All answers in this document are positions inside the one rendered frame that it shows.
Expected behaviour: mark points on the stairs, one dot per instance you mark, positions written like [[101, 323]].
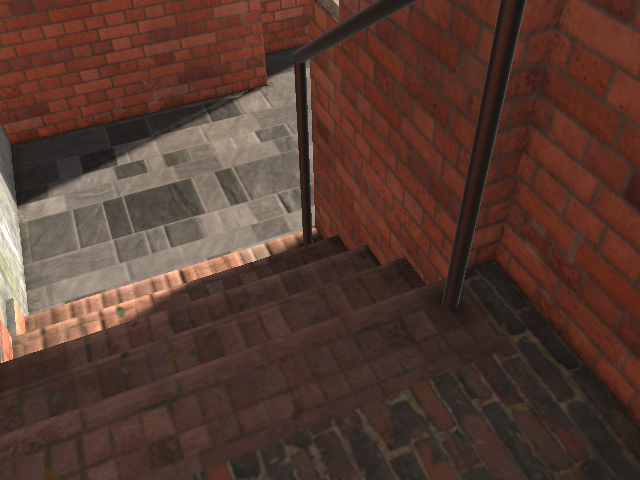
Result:
[[87, 350]]

